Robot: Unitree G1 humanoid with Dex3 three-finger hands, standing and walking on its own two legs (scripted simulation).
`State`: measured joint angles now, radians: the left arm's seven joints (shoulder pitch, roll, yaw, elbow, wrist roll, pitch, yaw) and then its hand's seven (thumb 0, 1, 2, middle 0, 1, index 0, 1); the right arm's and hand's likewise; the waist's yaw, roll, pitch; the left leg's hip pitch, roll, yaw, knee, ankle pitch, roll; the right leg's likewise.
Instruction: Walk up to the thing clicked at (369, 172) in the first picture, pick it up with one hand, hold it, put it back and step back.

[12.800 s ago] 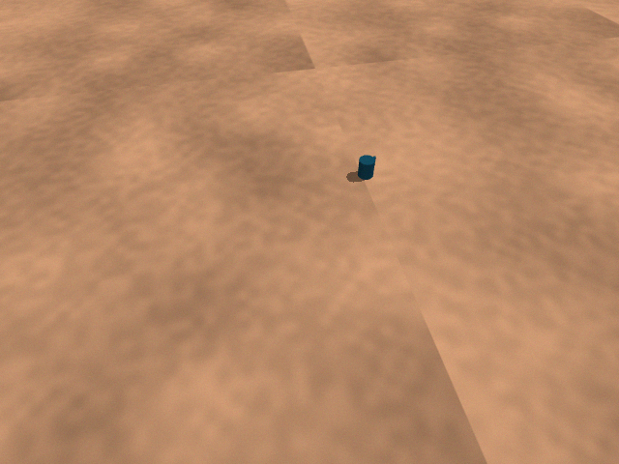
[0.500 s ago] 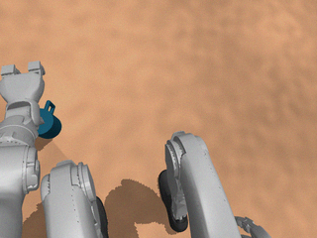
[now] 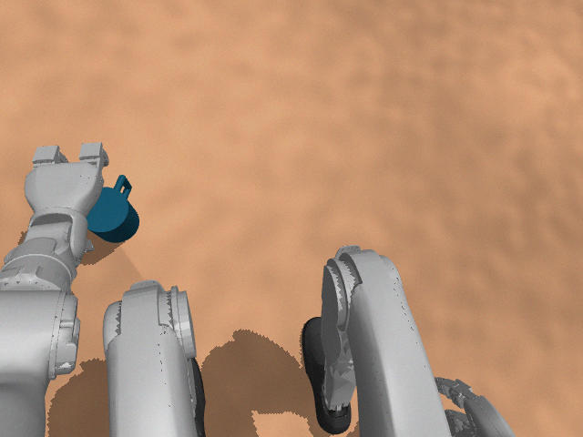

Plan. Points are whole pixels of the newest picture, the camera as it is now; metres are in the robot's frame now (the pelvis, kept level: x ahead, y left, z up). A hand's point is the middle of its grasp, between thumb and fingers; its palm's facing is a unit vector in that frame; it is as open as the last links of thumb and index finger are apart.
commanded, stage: rest palm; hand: left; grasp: from above
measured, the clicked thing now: (114, 207) +0.49 +0.23 -0.29
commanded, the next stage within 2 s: close in 0.90 s
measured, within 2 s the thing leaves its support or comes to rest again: neither
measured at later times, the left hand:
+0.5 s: hand (100, 210) +0.47 +0.24 -0.24, palm faces -0.43 -0.07 -0.90, open 14.2 cm
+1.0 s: hand (101, 213) +0.47 +0.24 -0.26, palm faces -0.44 -0.10 -0.89, open 14.2 cm
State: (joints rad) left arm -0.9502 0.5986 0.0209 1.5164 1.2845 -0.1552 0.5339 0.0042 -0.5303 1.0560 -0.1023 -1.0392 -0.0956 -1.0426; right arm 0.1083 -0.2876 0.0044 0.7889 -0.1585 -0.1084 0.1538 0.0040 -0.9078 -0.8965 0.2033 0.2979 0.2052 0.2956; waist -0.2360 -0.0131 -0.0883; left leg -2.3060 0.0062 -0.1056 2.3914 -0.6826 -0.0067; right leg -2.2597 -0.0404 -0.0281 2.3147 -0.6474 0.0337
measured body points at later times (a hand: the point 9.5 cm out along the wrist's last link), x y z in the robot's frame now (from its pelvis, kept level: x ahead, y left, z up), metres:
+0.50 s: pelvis +0.01 +0.00 -0.03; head +0.26 +0.06 +0.33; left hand +0.49 +0.24 -0.19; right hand -0.01 -0.27 -0.12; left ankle +0.08 +0.13 -0.30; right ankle +0.10 -0.13 -0.30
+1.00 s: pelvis +0.01 +0.00 -0.04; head +0.27 +0.08 +0.32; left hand +0.49 +0.25 -0.21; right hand +0.01 -0.26 -0.11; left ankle +0.08 +0.13 -0.30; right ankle +0.10 -0.13 -0.30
